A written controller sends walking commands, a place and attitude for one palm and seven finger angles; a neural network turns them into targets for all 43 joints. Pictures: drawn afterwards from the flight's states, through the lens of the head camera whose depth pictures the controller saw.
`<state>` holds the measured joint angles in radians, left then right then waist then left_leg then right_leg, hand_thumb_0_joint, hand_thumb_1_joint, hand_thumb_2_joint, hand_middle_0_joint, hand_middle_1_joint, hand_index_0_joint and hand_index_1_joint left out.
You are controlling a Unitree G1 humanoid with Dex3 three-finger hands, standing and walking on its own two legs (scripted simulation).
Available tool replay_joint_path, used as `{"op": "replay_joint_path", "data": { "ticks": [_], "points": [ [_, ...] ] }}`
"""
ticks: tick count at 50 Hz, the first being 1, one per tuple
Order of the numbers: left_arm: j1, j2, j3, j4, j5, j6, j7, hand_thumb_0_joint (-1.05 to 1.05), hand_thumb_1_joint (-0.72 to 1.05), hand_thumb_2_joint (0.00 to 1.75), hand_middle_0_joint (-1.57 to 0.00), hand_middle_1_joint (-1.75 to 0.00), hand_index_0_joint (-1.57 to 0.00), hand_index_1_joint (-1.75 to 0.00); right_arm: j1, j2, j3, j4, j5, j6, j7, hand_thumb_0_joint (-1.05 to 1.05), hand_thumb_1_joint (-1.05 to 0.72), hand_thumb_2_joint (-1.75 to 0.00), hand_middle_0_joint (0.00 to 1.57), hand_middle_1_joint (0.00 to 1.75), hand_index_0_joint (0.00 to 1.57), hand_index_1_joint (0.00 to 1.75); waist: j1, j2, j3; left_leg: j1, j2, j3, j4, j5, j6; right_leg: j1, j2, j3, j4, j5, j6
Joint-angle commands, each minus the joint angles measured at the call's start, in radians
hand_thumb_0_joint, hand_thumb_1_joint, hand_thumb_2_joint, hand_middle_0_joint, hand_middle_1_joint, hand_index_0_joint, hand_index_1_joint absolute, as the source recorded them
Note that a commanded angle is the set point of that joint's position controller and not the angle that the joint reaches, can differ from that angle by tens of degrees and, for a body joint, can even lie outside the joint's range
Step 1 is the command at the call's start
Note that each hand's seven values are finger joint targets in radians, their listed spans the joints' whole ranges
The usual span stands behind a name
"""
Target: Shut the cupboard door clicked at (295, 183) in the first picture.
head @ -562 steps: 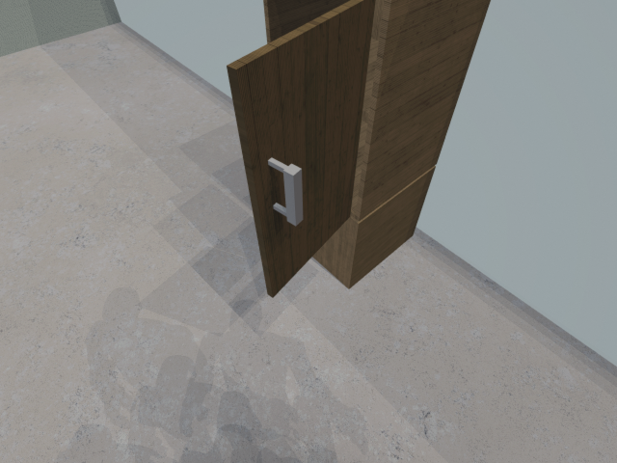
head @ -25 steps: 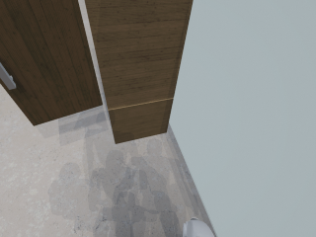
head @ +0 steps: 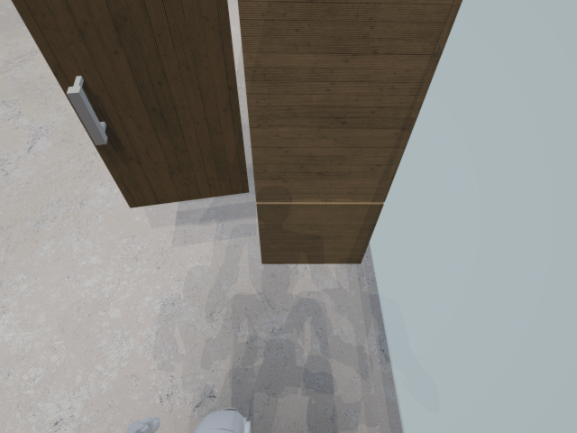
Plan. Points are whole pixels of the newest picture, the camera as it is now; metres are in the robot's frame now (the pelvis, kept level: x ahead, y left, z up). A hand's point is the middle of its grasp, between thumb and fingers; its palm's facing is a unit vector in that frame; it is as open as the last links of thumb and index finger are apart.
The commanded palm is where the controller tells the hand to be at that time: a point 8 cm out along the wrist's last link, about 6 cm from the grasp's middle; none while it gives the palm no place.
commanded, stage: turn to face it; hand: left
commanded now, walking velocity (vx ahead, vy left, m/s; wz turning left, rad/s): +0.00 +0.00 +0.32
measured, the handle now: (90, 111) +0.68 +0.44 +0.01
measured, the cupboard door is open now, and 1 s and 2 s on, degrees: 100 100 100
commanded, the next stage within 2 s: take the last steps up to it in 0.28 s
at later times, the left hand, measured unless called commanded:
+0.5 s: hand out of the picture +0.04 +0.21 -0.17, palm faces +0.18 -0.95 -0.25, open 7.4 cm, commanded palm none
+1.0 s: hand out of the picture +0.04 +0.24 -0.19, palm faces +0.28 -0.95 -0.16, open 7.4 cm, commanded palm none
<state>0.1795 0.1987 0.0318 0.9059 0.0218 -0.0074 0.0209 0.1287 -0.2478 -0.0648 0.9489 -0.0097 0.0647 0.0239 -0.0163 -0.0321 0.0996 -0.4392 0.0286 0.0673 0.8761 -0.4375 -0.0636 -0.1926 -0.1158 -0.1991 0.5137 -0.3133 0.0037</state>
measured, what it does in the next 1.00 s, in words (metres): walks ahead: left foot, then right foot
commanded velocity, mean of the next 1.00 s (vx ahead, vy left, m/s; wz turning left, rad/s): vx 0.17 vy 0.04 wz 0.15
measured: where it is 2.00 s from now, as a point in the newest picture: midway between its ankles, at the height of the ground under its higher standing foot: (255, 419)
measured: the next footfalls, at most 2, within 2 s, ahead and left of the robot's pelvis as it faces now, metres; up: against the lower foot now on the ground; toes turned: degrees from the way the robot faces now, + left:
left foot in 0.10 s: +0.07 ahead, +0.13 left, +0.00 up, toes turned +7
right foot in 0.48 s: +0.07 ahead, -0.12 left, +0.00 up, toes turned +6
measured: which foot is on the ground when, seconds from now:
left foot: up 0.00-0.08, down 0.10-0.48, up 0.50-0.86, down 0.88-1.00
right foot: down 0.00-0.10, up 0.12-0.46, down 0.48-0.88, up 0.90-1.00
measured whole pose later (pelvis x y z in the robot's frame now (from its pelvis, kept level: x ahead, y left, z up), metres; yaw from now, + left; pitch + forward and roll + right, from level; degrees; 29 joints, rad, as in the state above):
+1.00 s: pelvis +0.13 +0.08 -0.01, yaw +13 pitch +0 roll +1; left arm 0.35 0.19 0.04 1.13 0.02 0.00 0.00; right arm 0.17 -0.16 -0.03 0.99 -0.02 -0.06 0.00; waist 0.03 -0.06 0.07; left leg -0.31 0.01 0.15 0.57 -0.27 0.06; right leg -0.38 -0.12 -0.05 1.11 -0.45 0.00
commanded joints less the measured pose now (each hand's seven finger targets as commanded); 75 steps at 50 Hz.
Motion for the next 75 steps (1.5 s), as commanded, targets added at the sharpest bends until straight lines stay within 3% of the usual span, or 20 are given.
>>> {"op": "replay_joint_path", "data": {
  "ticks": [1, 3, 5, 11, 22, 23, 24, 26, 30, 38, 42, 43, 44, 45, 48, 52, 62, 66, 70, 75],
  "points": [
    [0.078, 0.218, 0.061, -0.023, 0.004, -0.009, 0.006, 0.00, 0.90, 0.90, -0.20, -0.30, -0.20, -0.30, -0.022, -0.034, 0.003, -0.086, -0.003, -0.028, -0.001, 0.00, -0.90, -0.90, 0.20, 0.30, 0.20, 0.30, 0.032, -0.160, -0.137, 0.120, -0.041, 0.052, -0.229, 0.082, 0.021, 0.085, -0.217, 0.106, -0.028, 0.658, -0.086],
    [0.053, 0.206, 0.059, -0.024, -0.007, -0.004, -0.002, 0.00, 0.90, 0.90, -0.20, -0.30, -0.20, -0.30, 0.055, -0.090, -0.010, -0.071, -0.009, -0.037, -0.005, 0.00, -0.90, -0.90, 0.20, 0.30, 0.20, 0.30, -0.028, -0.060, -0.179, 0.354, 0.007, 0.013, -0.420, 0.306, 0.053, -0.058, -0.184, 0.063, 0.137, 0.499, -0.017],
    [0.011, 0.118, 0.029, -0.087, -0.012, 0.013, -0.003, 0.00, 0.90, 0.90, -0.20, -0.30, -0.20, -0.30, 0.158, -0.267, -0.043, -0.062, -0.014, -0.041, -0.021, 0.00, -0.90, -0.90, 0.20, 0.30, 0.20, 0.30, -0.080, 0.301, -0.223, 0.429, 0.411, -0.441, -0.504, 0.805, 0.304, -0.331, 0.001, 0.103, 0.516, -0.370, 0.064],
    [0.074, 0.121, 0.039, 0.005, -0.004, 0.044, -0.009, 0.00, 0.90, 0.90, -0.20, -0.30, -0.20, -0.30, -0.009, -0.161, -0.009, -0.090, -0.011, -0.053, -0.048, 0.00, -0.90, -0.90, 0.20, 0.30, 0.20, 0.30, 0.015, 0.172, -0.141, 0.262, 0.230, -0.235, -0.542, 0.524, 0.233, -0.304, 0.017, 0.191, 0.580, -0.136, 0.057],
    [0.159, 0.093, 0.033, 0.034, -0.004, 0.014, -0.010, 0.00, 0.90, 0.90, -0.20, -0.30, -0.20, -0.30, 0.004, -0.124, -0.014, -0.049, -0.007, -0.043, -0.038, 0.00, -0.90, -0.90, 0.20, 0.30, 0.20, 0.30, 0.054, 0.144, -0.135, 0.074, 0.133, -0.257, -0.492, 0.097, 0.174, 0.093, 0.092, 0.133, -0.013, -0.009, 0.030],
    [0.203, 0.142, 0.045, 0.044, 0.005, 0.001, -0.008, 0.00, 0.90, 0.90, -0.20, -0.30, -0.20, -0.30, 0.004, -0.086, -0.011, -0.053, 0.000, -0.045, -0.031, 0.00, -0.90, -0.90, 0.20, 0.30, 0.20, 0.30, 0.079, 0.022, -0.117, -0.049, 0.040, -0.185, -0.362, -0.026, 0.123, 0.194, 0.003, 0.245, -0.162, -0.106, 0.004],
    [0.235, 0.229, 0.064, 0.042, 0.016, -0.005, -0.004, 0.00, 0.90, 0.90, -0.20, -0.30, -0.20, -0.30, -0.001, -0.018, 0.002, -0.080, 0.003, -0.047, -0.021, 0.00, -0.90, -0.90, 0.20, 0.30, 0.20, 0.30, 0.098, -0.249, -0.072, -0.225, -0.087, -0.051, -0.117, -0.139, 0.057, 0.222, -0.252, 0.585, -0.339, -0.322, -0.098],
    [0.192, 0.224, 0.063, 0.019, 0.003, -0.019, -0.002, 0.00, 0.90, 0.90, -0.20, -0.30, -0.20, -0.30, -0.064, -0.074, -0.020, -0.096, -0.016, -0.040, -0.007, 0.00, -0.90, -0.90, 0.20, 0.30, 0.20, 0.30, 0.085, -0.223, 0.009, -0.238, -0.023, -0.132, 0.200, -0.049, 0.060, 0.013, -0.308, 0.683, -0.426, -0.426, -0.170],
    [0.156, 0.115, 0.039, 0.036, -0.004, -0.058, -0.005, 0.00, 0.90, 0.90, -0.20, -0.30, -0.20, -0.30, 0.002, -0.032, -0.018, -0.029, -0.017, -0.050, 0.012, 0.00, -0.90, -0.90, 0.20, 0.30, 0.20, 0.30, 0.045, -0.113, -0.007, -0.222, 0.026, -0.083, 0.192, 0.170, 0.026, 0.102, -0.188, 0.332, -0.350, 0.035, -0.106],
    [0.290, 0.133, 0.039, 0.161, 0.008, -0.066, -0.006, 0.00, 0.90, 0.90, -0.20, -0.30, -0.20, -0.30, -0.058, 0.028, 0.007, -0.029, -0.007, -0.078, 0.020, 0.00, -0.90, -0.90, 0.20, 0.30, 0.20, 0.30, 0.094, -0.158, -0.040, -0.126, 0.001, 0.033, -0.173, 0.127, 0.034, 0.233, -0.213, 0.204, -0.255, 0.381, -0.119],
    [0.215, 0.142, 0.044, 0.165, 0.000, -0.055, -0.010, 0.00, 0.90, 0.90, -0.20, -0.30, -0.20, -0.30, 0.121, -0.001, 0.007, 0.035, -0.014, -0.099, 0.007, 0.00, -0.90, -0.90, 0.20, 0.30, 0.20, 0.30, -0.013, -0.108, -0.058, 0.270, -0.065, 0.106, -0.412, 0.218, 0.070, 0.024, -0.147, 0.115, -0.072, 0.381, -0.070],
    [0.208, 0.107, 0.035, 0.156, -0.003, -0.052, -0.016, 0.00, 0.90, 0.90, -0.20, -0.30, -0.20, -0.30, 0.254, -0.070, -0.009, 0.072, -0.017, -0.105, -0.005, 0.00, -0.90, -0.90, 0.20, 0.30, 0.20, 0.30, -0.065, 0.039, -0.133, 0.492, 0.025, -0.008, -0.423, 0.210, 0.108, -0.124, -0.090, 0.071, 0.148, 0.283, -0.038],
    [0.210, 0.038, 0.023, 0.120, -0.012, -0.048, -0.020, 0.00, 0.90, 0.90, -0.20, -0.30, -0.20, -0.30, 0.386, -0.180, -0.037, 0.096, -0.029, -0.110, -0.024, 0.00, -0.90, -0.90, 0.20, 0.30, 0.20, 0.30, -0.106, 0.288, -0.216, 0.643, 0.299, -0.375, -0.510, 0.215, 0.219, -0.347, 0.042, 0.002, 0.422, -0.163, 0.010],
    [0.135, 0.033, 0.016, 0.079, -0.005, -0.048, -0.014, 0.00, 0.90, 0.90, -0.20, -0.30, -0.20, -0.30, 0.433, -0.205, -0.035, 0.105, -0.023, -0.101, -0.036, 0.00, -0.90, -0.90, 0.20, 0.30, 0.20, 0.30, -0.120, 0.274, -0.204, 0.589, 0.390, -0.484, -0.597, 0.212, 0.291, -0.423, 0.061, 0.095, 0.630, -0.303, -0.014],
    [0.083, 0.037, 0.020, 0.099, 0.002, -0.036, -0.023, 0.00, 0.90, 0.90, -0.20, -0.30, -0.20, -0.30, 0.224, -0.073, 0.000, 0.061, -0.017, -0.115, -0.049, 0.00, -0.90, -0.90, 0.20, 0.30, 0.20, 0.30, -0.025, 0.167, -0.048, 0.282, 0.315, -0.316, -0.668, 0.137, 0.255, -0.430, -0.033, 0.189, 0.722, -0.106, -0.025],
    [0.139, -0.008, 0.015, 0.123, 0.003, -0.012, -0.028, 0.00, 0.90, 0.90, -0.20, -0.30, -0.20, -0.30, 0.191, -0.031, 0.013, 0.066, -0.015, -0.135, -0.050, 0.00, -0.90, -0.90, 0.20, 0.30, 0.20, 0.30, 0.028, 0.119, -0.062, 0.236, 0.249, -0.121, -0.683, 0.352, 0.238, -0.317, -0.023, 0.155, 0.517, -0.015, -0.005],
    [0.070, 0.031, 0.021, 0.081, 0.004, -0.018, -0.027, 0.00, 0.90, 0.90, -0.20, -0.30, -0.20, -0.30, 0.210, -0.033, 0.018, 0.113, -0.015, -0.114, -0.049, 0.00, -0.90, -0.90, 0.20, 0.30, 0.20, 0.30, 0.050, 0.082, -0.047, 0.214, 0.176, -0.044, -0.518, 0.372, 0.180, -0.011, 0.066, 0.087, 0.027, 0.112, -0.017],
    [0.175, 0.152, 0.026, 0.124, -0.013, -0.043, 0.006, 0.00, 0.90, 0.90, -0.20, -0.30, -0.20, -0.30, 0.237, 0.030, 0.035, 0.112, 0.008, -0.083, -0.056, 0.00, -0.90, -0.90, 0.20, 0.30, 0.20, 0.30, 0.060, -0.205, -0.177, 0.095, -0.003, -0.003, -0.112, -0.166, 0.027, 0.175, -0.285, 0.459, -0.146, 0.863, -0.244],
    [0.050, 0.142, 0.028, 0.101, -0.008, -0.024, 0.028, 0.00, 0.90, 0.90, -0.20, -0.30, -0.20, -0.30, 0.246, 0.051, 0.028, 0.141, 0.020, -0.047, -0.062, 0.00, -0.90, -0.90, 0.20, 0.30, 0.20, 0.30, 0.018, -0.085, -0.192, 0.107, 0.004, -0.026, -0.151, -0.081, 0.013, 0.168, -0.220, 0.282, -0.062, 1.065, -0.217],
    [0.015, 0.121, 0.043, 0.087, -0.019, 0.010, 0.023, 0.00, 0.90, 0.90, -0.20, -0.30, -0.20, -0.30, 0.271, 0.026, 0.009, 0.139, 0.002, -0.038, -0.056, 0.00, -0.90, -0.90, 0.20, 0.30, 0.20, 0.30, 0.001, -0.011, -0.149, 0.271, 0.058, -0.027, -0.432, 0.415, 0.033, -0.030, -0.113, 0.207, 0.032, 0.614, -0.094]
  ]
}}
